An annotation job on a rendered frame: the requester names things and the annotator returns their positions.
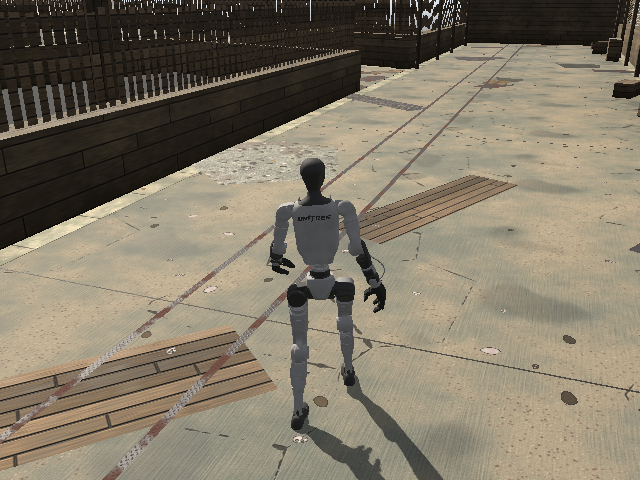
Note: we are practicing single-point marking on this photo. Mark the robot left hand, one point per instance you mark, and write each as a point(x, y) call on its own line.
point(285, 262)

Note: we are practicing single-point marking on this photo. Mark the robot left forearm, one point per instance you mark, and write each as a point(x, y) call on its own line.
point(276, 259)

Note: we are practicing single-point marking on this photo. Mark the robot right foot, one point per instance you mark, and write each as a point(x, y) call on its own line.
point(348, 377)

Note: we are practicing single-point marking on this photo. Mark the left robot upper arm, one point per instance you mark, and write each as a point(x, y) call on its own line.
point(283, 214)

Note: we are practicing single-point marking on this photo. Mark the robot right hand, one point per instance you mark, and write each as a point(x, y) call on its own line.
point(381, 296)

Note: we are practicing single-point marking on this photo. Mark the right robot upper arm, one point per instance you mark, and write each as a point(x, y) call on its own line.
point(346, 209)

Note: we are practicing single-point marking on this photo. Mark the right robot thigh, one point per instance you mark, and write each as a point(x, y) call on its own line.
point(344, 291)

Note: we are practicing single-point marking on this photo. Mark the robot right forearm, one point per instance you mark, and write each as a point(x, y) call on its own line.
point(367, 267)

